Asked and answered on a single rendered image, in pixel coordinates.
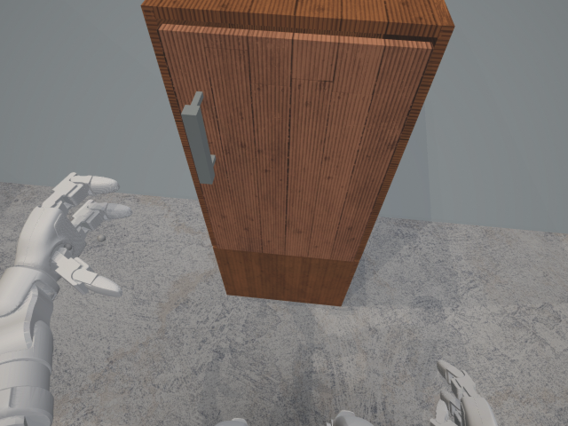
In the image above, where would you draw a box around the left robot hand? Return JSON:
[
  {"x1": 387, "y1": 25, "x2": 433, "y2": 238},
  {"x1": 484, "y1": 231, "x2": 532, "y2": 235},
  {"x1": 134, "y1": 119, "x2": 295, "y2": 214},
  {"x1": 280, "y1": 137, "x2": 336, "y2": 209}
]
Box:
[{"x1": 14, "y1": 172, "x2": 132, "y2": 297}]

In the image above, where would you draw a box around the cupboard door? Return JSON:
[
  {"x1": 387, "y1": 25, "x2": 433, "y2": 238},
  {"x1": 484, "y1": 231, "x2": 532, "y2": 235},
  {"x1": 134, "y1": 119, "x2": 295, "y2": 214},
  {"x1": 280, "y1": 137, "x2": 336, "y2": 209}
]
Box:
[{"x1": 156, "y1": 24, "x2": 434, "y2": 262}]

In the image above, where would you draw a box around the robot left forearm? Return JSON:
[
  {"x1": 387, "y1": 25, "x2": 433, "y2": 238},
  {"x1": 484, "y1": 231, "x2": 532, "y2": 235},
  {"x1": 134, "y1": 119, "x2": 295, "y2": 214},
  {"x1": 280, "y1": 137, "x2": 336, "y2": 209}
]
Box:
[{"x1": 0, "y1": 266, "x2": 60, "y2": 426}]

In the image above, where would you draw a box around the right robot shin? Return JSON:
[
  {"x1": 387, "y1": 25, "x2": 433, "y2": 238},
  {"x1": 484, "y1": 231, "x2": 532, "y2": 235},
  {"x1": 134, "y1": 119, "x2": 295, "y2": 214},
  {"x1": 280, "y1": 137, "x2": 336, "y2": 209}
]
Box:
[{"x1": 333, "y1": 410, "x2": 355, "y2": 420}]

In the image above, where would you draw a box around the handle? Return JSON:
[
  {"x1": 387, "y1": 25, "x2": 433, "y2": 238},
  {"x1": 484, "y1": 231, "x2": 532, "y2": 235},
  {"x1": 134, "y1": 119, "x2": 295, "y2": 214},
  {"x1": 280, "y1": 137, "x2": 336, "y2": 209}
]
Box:
[{"x1": 181, "y1": 91, "x2": 216, "y2": 185}]

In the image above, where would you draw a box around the right robot hand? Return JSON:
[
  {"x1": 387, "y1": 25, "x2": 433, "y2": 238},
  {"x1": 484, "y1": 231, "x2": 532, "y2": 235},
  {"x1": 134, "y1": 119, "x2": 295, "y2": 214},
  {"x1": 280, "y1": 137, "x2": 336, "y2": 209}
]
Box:
[{"x1": 430, "y1": 359, "x2": 498, "y2": 426}]

